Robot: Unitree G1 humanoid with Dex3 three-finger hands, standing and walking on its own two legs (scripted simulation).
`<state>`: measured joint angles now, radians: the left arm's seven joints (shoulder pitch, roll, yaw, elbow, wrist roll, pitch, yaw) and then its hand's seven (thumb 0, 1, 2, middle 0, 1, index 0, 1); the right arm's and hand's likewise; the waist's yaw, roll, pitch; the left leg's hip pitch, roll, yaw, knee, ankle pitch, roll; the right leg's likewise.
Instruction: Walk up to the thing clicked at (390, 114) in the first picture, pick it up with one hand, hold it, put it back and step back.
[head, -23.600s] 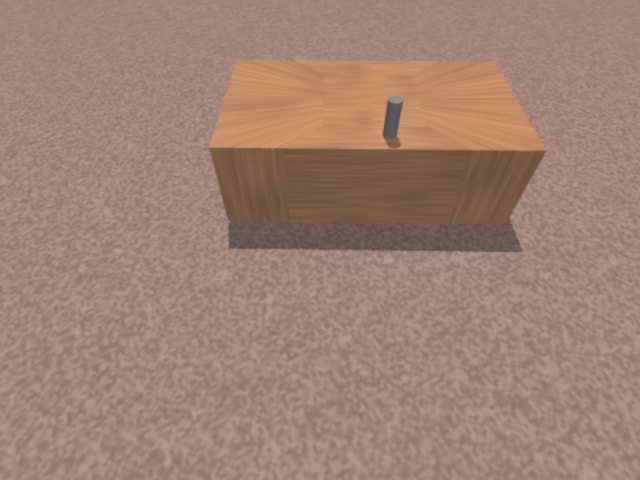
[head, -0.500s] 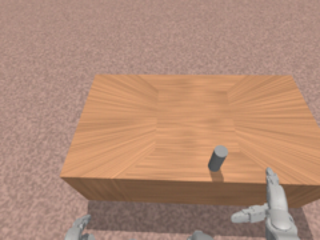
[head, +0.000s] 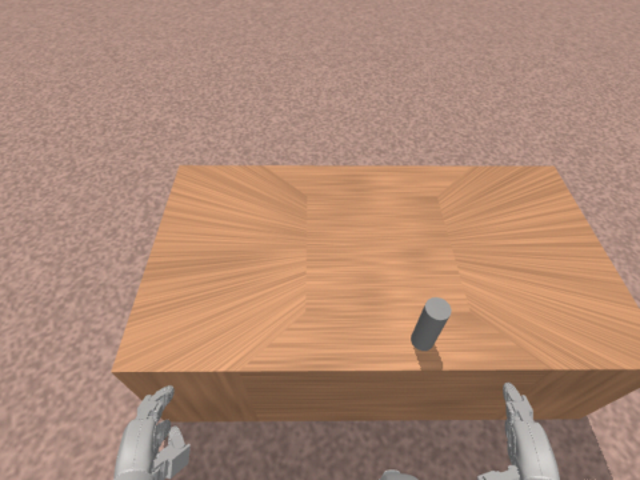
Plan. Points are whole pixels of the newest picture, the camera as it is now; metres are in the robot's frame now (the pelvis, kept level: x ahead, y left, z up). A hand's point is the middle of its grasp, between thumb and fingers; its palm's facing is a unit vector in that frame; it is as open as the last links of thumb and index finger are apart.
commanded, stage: home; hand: right
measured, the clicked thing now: (429, 325) +0.45 -0.22 -0.27
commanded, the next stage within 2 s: stand in 1.70 s
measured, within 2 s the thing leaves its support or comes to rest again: neither
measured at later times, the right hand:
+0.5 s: hand out of the picture +0.08 -0.26 -0.11, palm faces -0.01 +0.93 -0.37, open 17.5 cm
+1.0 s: hand out of the picture +0.02 -0.27 -0.11, palm faces -0.02 +0.93 -0.36, open 17.5 cm
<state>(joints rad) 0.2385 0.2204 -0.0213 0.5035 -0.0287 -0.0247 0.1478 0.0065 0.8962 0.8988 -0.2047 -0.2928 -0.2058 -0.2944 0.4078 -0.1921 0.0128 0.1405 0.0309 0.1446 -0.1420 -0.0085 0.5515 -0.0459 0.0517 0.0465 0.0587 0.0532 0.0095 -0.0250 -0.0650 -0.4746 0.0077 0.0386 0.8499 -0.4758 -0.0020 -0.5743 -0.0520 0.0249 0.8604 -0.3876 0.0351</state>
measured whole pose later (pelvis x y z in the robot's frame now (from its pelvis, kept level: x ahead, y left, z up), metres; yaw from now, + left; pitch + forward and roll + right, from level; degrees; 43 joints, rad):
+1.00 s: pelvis -0.02 -0.02 +0.05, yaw +0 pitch -4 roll +0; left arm 0.16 0.33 0.01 1.11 0.03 0.03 0.00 0.00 0.90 0.90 -0.21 -0.30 -0.21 -0.30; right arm 0.22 -0.32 0.00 1.08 -0.03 0.01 -0.03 0.00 0.56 -0.03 0.05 0.04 0.06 0.05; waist 0.01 -0.02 0.03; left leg -0.10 0.05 0.03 0.40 -0.24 -0.03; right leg -0.18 -0.01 0.00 0.38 -0.14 0.01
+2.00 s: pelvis +0.00 -0.01 +0.05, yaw +0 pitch -3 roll +0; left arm 0.10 0.34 -0.01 1.14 0.02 0.00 0.00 0.00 0.90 0.90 -0.21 -0.30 -0.21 -0.30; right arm 0.14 -0.34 0.00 1.12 -0.02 0.00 -0.01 0.00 0.33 -0.27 0.14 0.19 0.15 0.19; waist 0.00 -0.01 0.05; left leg -0.06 0.03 0.03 0.33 -0.23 -0.02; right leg -0.15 -0.02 -0.01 0.34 -0.15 0.02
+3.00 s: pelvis +0.01 -0.02 +0.05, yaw +0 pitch -2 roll +0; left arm 0.10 0.34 0.00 1.13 0.01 0.00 0.00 0.00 0.90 0.90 -0.21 -0.30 -0.21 -0.30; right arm 0.14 -0.34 0.00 1.12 -0.02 0.00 0.00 0.01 -0.90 -0.89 0.20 0.30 0.21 0.30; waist 0.00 0.00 0.05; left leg -0.06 0.04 0.02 0.32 -0.23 -0.03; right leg -0.15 -0.02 -0.01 0.34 -0.15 0.01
